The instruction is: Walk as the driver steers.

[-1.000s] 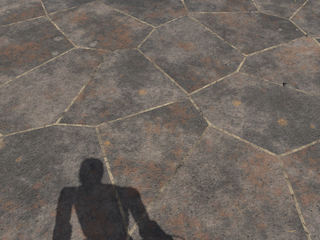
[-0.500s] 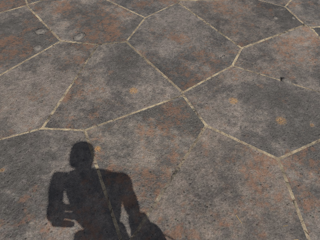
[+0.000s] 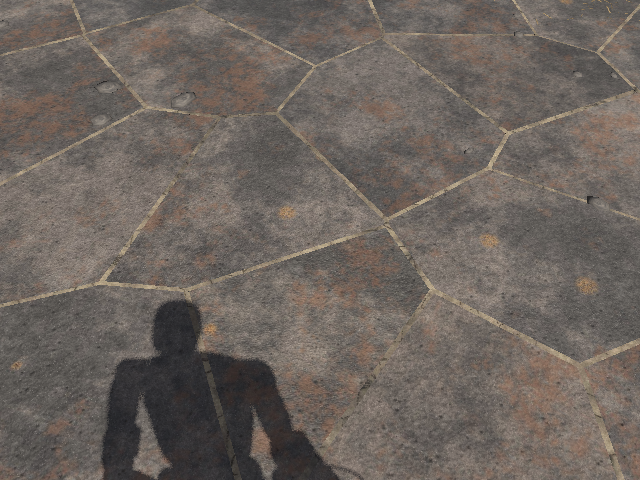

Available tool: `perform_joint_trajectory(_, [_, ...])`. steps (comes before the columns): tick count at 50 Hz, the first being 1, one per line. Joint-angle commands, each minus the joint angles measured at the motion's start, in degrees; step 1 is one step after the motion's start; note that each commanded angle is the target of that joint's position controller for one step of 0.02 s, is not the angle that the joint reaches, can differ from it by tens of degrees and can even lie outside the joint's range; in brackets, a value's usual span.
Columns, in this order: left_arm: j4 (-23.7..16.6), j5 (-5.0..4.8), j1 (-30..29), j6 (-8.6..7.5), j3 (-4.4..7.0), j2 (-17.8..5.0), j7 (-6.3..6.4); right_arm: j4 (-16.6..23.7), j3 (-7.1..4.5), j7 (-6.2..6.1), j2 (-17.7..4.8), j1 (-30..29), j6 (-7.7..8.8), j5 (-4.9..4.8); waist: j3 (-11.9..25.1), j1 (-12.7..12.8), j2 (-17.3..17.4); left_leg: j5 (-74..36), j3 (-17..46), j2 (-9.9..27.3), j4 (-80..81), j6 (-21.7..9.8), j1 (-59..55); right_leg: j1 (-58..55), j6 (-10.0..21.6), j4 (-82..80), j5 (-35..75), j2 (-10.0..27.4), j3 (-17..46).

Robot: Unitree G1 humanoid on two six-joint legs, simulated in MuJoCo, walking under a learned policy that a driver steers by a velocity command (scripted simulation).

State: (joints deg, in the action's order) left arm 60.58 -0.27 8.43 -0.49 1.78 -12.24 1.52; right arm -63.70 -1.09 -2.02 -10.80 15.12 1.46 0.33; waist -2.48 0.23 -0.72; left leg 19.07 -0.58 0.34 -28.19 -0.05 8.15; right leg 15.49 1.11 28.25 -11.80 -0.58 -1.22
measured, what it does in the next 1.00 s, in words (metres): lifts its left foot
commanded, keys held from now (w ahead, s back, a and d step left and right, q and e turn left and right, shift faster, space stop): no key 0.58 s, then w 0.18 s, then no key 0.24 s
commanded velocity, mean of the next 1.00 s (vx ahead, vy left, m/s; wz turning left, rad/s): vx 0.07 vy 0.00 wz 0.00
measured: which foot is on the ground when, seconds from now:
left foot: down 0.00-0.88, up 0.90-1.00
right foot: down 0.00-1.00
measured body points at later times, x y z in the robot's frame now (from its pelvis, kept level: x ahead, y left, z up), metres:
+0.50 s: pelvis +0.01 +0.01 +0.00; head +0.02 +0.01 +0.45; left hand +0.07 +0.26 -0.15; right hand +0.00 -0.22 -0.16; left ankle -0.04 +0.12 -0.74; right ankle +0.04 -0.11 -0.74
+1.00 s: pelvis +0.08 -0.04 +0.00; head +0.10 -0.06 +0.45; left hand +0.12 +0.21 -0.14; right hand +0.09 -0.30 -0.16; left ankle -0.01 +0.10 -0.66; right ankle +0.08 -0.13 -0.74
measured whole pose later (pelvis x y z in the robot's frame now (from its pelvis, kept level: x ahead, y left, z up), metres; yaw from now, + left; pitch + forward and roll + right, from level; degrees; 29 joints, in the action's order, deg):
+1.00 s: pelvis +0.08 -0.04 +0.00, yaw +0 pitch +1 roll +1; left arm 62.7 0.2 12.6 -4.5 2.3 -11.8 0.1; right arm -60.5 -3.1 -2.6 -13.2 17.3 2.3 -1.0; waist -1.3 0.3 1.6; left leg 28.7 1.5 0.6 -61.8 1.4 20.2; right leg 14.2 3.1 28.7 -15.1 -0.7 -4.1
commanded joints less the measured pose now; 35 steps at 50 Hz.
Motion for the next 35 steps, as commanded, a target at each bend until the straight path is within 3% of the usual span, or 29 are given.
perform_joint_trajectory(1, [-1.65,-0.07,-0.71,-0.26,0.88,-5.14,0.16,0.7,-0.83,-0.05,-5.55,3.65,0.15,-0.11,2.55,-0.48,2.02,-13.53,2.09,2.18,5.7,-1.26,3.96,-6.44,2.07,-1.67,13.26,2.23,2.44])
perform_joint_trajectory(11, [0.42,-0.14,0.48,0.65,1.08,-5.55,0.72,0.62,-0.7,-0.03,-5.03,4.64,-0.17,-0.13,1.43,-0.23,1.19,-15.64,1.67,2.0,6.43,-1.45,4.0,-7.48,1.48,-1.74,14.2,2.49,2.83])
perform_joint_trajectory(29, [2.42,-0.05,1.06,0.9,1.27,-4.82,1.13,0.55,-0.6,-0.31,-3.84,6.76,-0.12,-0.03,-0.33,-0.03,1.21,-9.12,1.22,1.57,8.23,-1.62,5.63,-6.73,0.95,-3.09,9.82,2.58,3.18])
perform_joint_trajectory(30, [3.06,-0.01,2.13,0.95,1.12,-4.13,1.13,-0.06,-0.56,-0.38,-3.48,8.08,-0.19,-0.09,0.94,-0.1,1.59,-2.98,1.03,1.26,8.93,-1.98,5.14,-7.14,0.92,-2.73,3.98,1.68,2.18])
perform_joint_trajectory(31, [3.25,-0.26,2.29,1.01,1.24,-4.21,1.15,-0.19,-0.97,-0.53,-4.48,8.68,-0.34,-0.48,-0.12,-0.33,2.69,6.44,1.96,1.44,9.85,-3.18,5.9,-5.41,0.97,-0.68,-5.27,-0.06,0.39])
perform_joint_trajectory(32, [3.08,-0.51,2.03,0.86,1.44,-4.44,1.13,0.41,-1.6,-0.72,-6.35,8.41,-0.42,-0.86,-2.05,-0.68,4.85,16.73,4.91,3.11,11.4,-5.22,6.75,-1.55,1.06,2.54,-14.35,-1.82,-1.56])
perform_joint_trajectory(33, [2.12,-0.5,0.18,0.31,1.47,-4.41,0.98,0.89,-2.13,-0.85,-7.87,9.48,-0.22,-1.25,-4.53,-1.78,6.93,25.34,10.41,7.03,14.6,-7.82,6.68,4.05,1.14,6.97,-17.73,-2.38,-2.59])
perform_joint_trajectory(34, [0.78,-0.62,-1.98,-0.63,1.23,-3.49,0.57,1.24,-2.96,-0.85,-10.14,10.13,0.3,-1.66,-7.04,-2.57,9.89,29.92,18.07,13.12,18.29,-11.06,6.07,8.94,1.4,12.92,-15.3,-1.55,-3.32])
perform_joint_trajectory(35, [-0.21,-0.9,-3.41,-1.63,1.07,-3.11,0.03,1.7,-3.57,-0.87,-11.34,9.73,0.98,-1.79,-9.42,-2.82,10.56,29.23,23.74,18.01,20.55,-13.8,5.71,13.45,2.11,17.87,-13.2,1.21,-1.41])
